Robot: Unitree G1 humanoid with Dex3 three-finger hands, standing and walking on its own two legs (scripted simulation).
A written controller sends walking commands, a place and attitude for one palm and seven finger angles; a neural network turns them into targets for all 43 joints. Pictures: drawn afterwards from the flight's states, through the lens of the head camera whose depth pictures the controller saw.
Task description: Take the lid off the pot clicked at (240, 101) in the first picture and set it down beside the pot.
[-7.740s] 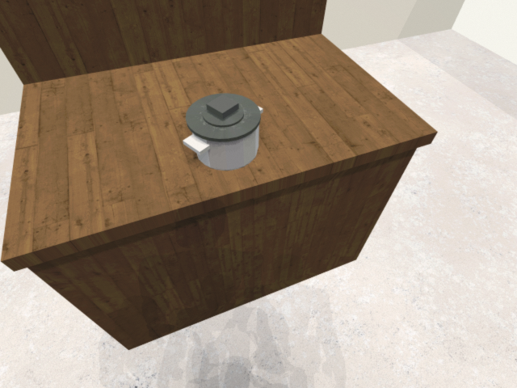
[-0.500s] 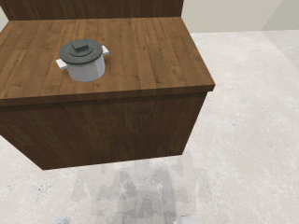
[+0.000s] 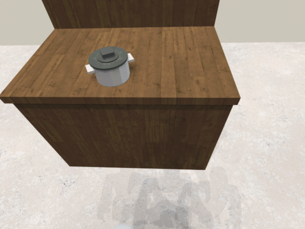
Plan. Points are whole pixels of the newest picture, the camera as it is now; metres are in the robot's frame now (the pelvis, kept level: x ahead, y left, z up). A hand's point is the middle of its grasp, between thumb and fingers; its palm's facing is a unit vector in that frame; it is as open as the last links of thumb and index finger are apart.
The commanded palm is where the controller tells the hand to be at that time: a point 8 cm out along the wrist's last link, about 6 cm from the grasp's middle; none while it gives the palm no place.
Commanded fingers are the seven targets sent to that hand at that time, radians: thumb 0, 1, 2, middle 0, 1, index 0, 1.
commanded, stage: take the last steps up to it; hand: left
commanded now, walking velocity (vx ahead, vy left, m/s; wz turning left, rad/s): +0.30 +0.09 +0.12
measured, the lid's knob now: (106, 52) +0.71 +0.24 +0.08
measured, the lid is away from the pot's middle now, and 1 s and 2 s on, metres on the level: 0.00 0.00 0.00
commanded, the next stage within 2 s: come to a stop and stand still in 0.56 s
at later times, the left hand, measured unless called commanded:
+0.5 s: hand out of the picture +0.12 +0.29 -0.18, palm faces +0.12 -0.98 -0.15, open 7.4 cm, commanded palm none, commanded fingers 0.00 0.90 0.90 -0.20 -0.30 -0.20 -0.30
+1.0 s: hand (86, 174) +0.31 +0.28 -0.17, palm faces +0.04 -0.97 -0.26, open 7.3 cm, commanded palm none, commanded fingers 0.00 0.90 0.90 -0.20 -0.30 -0.20 -0.30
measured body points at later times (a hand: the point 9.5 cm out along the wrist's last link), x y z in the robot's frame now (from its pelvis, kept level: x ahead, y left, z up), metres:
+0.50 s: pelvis +0.11 +0.11 +0.00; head +0.12 +0.13 +0.45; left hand +0.12 +0.34 -0.17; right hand +0.12 -0.13 -0.15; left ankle +0.05 +0.16 -0.75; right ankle +0.16 -0.03 -0.66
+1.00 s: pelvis +0.23 +0.10 -0.01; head +0.28 +0.08 +0.43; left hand +0.31 +0.33 -0.15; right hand +0.25 -0.12 -0.18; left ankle +0.18 +0.25 -0.66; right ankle +0.30 +0.03 -0.75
